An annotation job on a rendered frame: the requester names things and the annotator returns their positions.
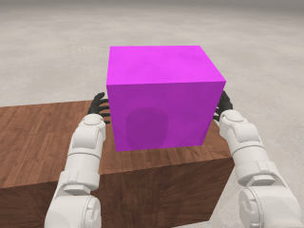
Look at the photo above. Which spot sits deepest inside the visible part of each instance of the robot right hand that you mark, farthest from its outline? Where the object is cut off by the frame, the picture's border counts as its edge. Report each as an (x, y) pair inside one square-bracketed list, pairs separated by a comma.
[(223, 105)]

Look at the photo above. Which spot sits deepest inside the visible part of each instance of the right robot forearm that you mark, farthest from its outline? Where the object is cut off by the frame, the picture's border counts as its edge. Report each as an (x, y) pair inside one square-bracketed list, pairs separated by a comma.
[(253, 166)]

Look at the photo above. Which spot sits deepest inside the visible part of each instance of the right robot upper arm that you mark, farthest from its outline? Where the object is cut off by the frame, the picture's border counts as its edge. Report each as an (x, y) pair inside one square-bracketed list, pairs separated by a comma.
[(268, 206)]

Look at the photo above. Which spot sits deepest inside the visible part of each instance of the left robot upper arm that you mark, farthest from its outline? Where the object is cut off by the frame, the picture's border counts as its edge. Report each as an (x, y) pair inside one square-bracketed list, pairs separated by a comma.
[(81, 211)]

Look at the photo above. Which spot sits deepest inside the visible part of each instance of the carton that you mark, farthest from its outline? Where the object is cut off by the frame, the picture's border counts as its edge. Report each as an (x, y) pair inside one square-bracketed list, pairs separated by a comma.
[(161, 96)]

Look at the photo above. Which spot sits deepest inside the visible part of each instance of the left robot forearm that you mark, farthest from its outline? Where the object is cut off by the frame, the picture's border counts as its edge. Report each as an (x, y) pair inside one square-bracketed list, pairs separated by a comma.
[(81, 173)]

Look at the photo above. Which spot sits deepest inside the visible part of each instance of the pedestal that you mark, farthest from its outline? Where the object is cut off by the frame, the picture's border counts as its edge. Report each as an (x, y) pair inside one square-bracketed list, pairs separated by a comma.
[(148, 188)]

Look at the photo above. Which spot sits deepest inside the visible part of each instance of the robot left hand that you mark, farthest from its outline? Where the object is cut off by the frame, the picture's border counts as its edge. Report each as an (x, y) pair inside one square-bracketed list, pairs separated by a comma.
[(95, 107)]

